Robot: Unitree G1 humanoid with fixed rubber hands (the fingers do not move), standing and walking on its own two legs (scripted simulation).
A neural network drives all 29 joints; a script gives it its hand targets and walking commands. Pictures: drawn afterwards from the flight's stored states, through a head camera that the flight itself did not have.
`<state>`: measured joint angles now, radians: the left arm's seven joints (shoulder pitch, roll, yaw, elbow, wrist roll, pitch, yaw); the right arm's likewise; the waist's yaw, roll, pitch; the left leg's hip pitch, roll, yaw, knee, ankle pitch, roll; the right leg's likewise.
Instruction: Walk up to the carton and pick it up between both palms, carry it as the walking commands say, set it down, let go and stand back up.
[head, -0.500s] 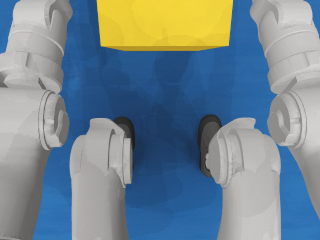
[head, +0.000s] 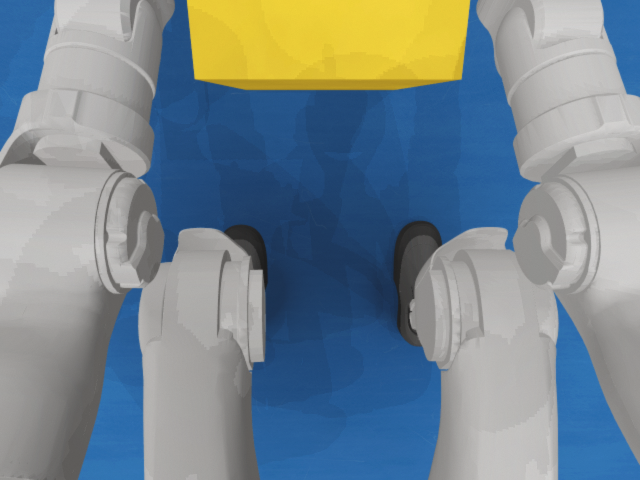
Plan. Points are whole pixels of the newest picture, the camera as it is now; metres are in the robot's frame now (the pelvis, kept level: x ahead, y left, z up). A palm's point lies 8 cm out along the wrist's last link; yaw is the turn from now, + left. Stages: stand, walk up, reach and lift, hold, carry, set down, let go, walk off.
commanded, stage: reach and lift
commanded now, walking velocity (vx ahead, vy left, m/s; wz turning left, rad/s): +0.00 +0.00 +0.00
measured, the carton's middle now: out of the picture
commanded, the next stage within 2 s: none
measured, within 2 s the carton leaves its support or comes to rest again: leaves its support in 0.54 s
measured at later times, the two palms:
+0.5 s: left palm out of the picture +0.56 +0.17 -0.18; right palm out of the picture +0.56 -0.13 -0.18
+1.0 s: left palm out of the picture +0.56 +0.17 -0.10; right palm out of the picture +0.56 -0.12 -0.10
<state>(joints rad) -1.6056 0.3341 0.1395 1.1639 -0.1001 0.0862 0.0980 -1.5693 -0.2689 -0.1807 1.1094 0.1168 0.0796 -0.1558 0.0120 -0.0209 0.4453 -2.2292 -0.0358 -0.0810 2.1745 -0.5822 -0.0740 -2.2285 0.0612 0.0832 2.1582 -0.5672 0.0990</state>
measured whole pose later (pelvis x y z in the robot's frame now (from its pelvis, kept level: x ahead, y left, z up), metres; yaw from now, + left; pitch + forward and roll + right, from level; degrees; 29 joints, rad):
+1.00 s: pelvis +0.01 +0.00 +0.02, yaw +1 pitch +44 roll -1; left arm -1.41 0.19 0.35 0.84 0.11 0.31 0.08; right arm -1.37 -0.10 -0.42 0.77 -0.10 0.30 -0.13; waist 0.00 -0.01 0.15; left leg -2.28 -0.08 -0.10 2.07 -0.56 -0.09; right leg -2.26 0.09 0.09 2.06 -0.57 0.11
